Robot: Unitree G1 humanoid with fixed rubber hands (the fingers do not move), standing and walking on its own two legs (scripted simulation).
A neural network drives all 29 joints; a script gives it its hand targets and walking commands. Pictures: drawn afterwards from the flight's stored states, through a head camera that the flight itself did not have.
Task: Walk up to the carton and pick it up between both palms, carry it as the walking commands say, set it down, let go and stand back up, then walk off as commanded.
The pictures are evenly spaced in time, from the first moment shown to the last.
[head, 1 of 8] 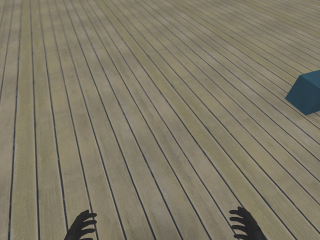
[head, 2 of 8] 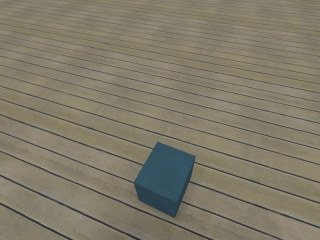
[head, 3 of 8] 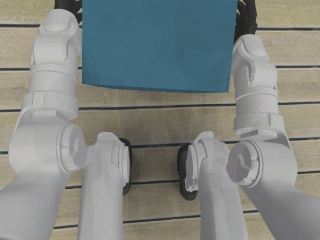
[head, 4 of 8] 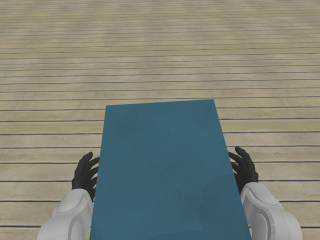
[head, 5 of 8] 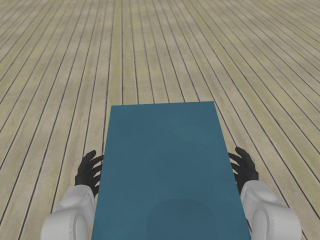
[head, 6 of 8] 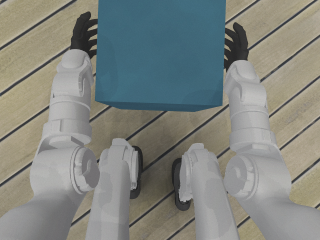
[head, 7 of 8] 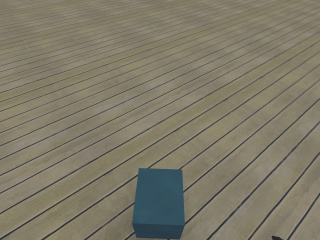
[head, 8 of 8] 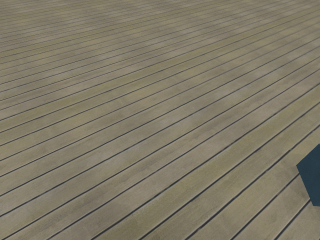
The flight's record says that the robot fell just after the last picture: no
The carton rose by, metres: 0.67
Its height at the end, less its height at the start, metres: +0.00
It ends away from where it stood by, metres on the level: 2.92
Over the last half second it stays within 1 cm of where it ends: yes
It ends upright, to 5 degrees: yes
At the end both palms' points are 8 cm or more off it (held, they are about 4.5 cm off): yes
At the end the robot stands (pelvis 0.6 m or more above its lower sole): yes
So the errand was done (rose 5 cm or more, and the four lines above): yes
